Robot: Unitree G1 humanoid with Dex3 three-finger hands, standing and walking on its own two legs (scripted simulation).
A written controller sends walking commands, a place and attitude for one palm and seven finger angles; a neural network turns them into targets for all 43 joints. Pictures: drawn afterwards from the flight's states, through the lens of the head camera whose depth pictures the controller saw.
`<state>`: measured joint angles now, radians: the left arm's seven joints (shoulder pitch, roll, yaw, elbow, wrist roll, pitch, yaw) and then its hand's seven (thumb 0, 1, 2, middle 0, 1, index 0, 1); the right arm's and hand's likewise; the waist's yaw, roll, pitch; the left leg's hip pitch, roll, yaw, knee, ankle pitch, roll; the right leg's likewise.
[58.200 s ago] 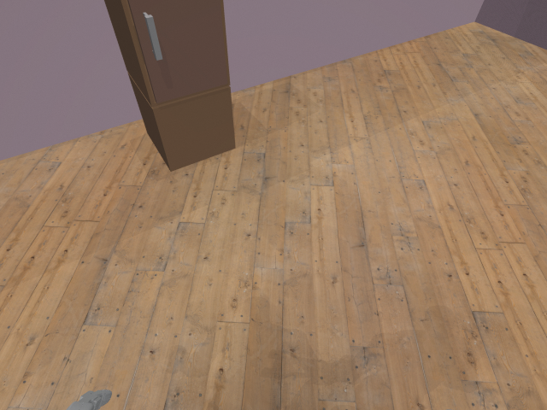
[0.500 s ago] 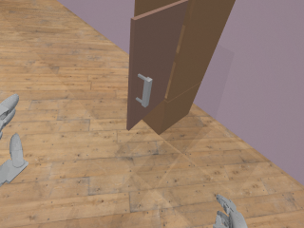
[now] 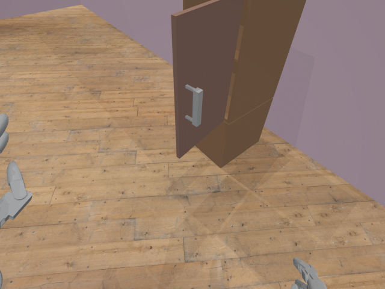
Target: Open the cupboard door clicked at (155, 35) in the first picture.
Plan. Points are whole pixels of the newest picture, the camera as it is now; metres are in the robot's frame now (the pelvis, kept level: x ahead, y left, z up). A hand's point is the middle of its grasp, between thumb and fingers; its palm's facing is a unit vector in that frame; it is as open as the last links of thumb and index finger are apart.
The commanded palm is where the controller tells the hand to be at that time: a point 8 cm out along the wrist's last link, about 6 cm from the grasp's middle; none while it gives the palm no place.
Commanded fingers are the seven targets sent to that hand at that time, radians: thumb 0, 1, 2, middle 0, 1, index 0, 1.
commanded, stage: let the arm hang, fingers relaxed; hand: left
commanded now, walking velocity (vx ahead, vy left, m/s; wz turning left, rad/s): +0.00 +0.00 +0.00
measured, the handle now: (192, 105) +0.72 +0.04 -0.05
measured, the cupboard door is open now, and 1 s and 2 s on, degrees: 100 100 100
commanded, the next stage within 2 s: look to check the result in 1.16 s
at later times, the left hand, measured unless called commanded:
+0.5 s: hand out of the picture +0.02 +0.18 -0.17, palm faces +0.10 -0.96 -0.24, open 6.9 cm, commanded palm none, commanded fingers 0.00 0.90 0.90 -0.20 -0.30 -0.20 -0.30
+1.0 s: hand out of the picture +0.01 +0.18 -0.15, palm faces +0.03 -0.98 -0.22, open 7.3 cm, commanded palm none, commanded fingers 0.00 0.90 0.90 -0.20 -0.30 -0.20 -0.30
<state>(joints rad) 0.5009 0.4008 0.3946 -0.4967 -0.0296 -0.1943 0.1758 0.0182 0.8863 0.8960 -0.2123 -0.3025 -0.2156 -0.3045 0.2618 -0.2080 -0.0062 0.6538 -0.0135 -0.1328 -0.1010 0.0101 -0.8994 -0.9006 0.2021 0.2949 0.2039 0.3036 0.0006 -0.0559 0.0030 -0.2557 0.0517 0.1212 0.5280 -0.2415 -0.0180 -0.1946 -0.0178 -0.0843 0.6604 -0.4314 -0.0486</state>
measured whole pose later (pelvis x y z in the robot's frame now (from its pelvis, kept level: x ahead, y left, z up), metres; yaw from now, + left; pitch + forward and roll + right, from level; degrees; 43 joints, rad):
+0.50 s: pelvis +0.01 -0.01 +0.00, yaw +3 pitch -1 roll +0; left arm 0.30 0.20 0.04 0.92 0.02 0.02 0.04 -0.05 0.99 0.89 -0.21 -0.30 -0.21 -0.30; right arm 0.25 -0.19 -0.02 0.96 -0.03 0.04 -0.02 0.00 -0.90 -0.90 0.20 0.29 0.20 0.30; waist 0.01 -0.01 0.09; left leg -0.27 0.03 0.03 0.57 -0.27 0.01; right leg -0.16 0.04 -0.14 0.53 -0.35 -0.08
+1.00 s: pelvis +0.00 +0.01 +0.02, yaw +1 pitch -2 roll +0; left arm 0.24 0.14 0.00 1.14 0.01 0.00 0.04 0.01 0.91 0.90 -0.20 -0.30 -0.20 -0.30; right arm 0.30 -0.14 0.01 1.15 -0.03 0.00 -0.03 0.00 -0.91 -0.90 0.20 0.29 0.20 0.30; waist -0.02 0.03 0.04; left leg -0.15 -0.01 0.09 0.36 -0.17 0.03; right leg -0.09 0.01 -0.09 0.38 -0.25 -0.04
